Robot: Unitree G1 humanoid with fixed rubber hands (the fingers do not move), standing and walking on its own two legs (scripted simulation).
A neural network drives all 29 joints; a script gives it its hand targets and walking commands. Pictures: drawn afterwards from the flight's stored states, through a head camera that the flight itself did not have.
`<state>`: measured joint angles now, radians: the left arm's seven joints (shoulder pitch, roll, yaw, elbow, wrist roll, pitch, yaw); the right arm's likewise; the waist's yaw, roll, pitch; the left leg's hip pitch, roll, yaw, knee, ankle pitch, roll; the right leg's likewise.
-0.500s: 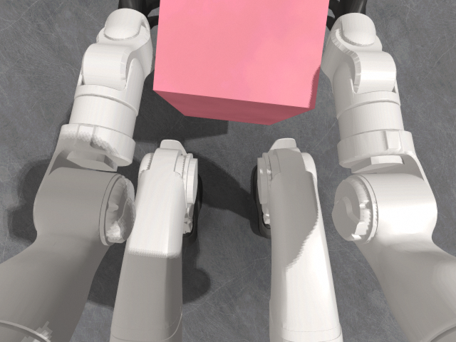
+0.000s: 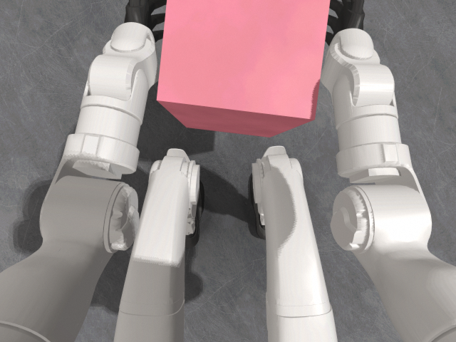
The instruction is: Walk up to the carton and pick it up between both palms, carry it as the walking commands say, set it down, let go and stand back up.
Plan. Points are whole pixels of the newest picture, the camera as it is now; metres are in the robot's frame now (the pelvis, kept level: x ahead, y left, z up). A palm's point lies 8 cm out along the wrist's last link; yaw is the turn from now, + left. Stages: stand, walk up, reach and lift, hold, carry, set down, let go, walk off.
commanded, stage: reach and lift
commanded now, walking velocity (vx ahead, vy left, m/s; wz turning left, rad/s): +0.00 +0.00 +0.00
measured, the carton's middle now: (237, 68) +0.50 -0.02 -0.13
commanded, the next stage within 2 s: none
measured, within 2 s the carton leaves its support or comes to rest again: neither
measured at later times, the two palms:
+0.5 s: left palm (122, 10) +0.51 +0.11 +0.02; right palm (374, 19) +0.50 -0.16 +0.02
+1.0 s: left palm out of the picture +0.49 +0.11 +0.11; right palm out of the picture +0.48 -0.17 +0.11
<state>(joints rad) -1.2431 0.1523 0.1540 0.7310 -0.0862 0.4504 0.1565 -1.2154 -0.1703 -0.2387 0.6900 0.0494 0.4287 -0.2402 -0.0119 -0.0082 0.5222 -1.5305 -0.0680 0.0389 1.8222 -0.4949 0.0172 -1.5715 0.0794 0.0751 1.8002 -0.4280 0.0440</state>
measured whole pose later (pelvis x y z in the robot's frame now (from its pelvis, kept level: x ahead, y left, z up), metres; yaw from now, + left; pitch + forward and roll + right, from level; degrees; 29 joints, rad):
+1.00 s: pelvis +0.00 +0.00 +0.11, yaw -2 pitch +2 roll +2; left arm -1.12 0.12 0.15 0.72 -0.07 0.48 0.14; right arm -1.09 -0.12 -0.24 0.68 0.01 0.46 -0.24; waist -0.01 -0.01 0.51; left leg -1.04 -0.07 0.03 1.40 -0.40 0.02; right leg -1.08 0.08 0.11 1.39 -0.34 0.04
